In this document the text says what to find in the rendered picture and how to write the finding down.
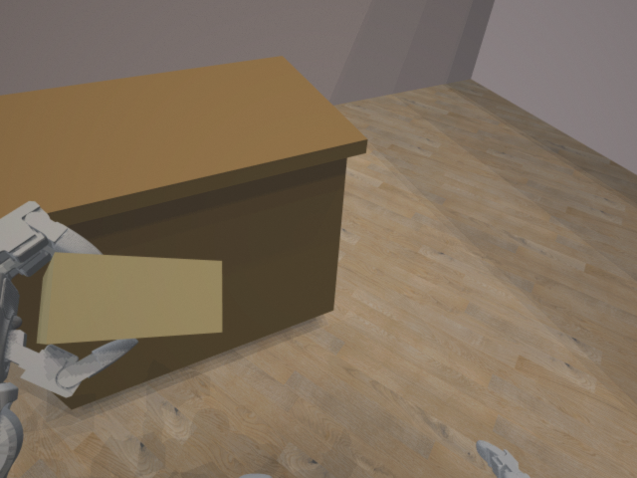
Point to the table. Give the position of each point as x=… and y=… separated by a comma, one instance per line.
x=242, y=163

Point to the robot left forearm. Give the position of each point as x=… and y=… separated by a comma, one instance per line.
x=11, y=430

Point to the sponge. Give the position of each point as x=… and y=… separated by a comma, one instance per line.
x=91, y=297

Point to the left robot hand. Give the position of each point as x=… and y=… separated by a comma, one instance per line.
x=28, y=241

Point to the right robot hand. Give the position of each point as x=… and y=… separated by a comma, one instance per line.
x=503, y=463

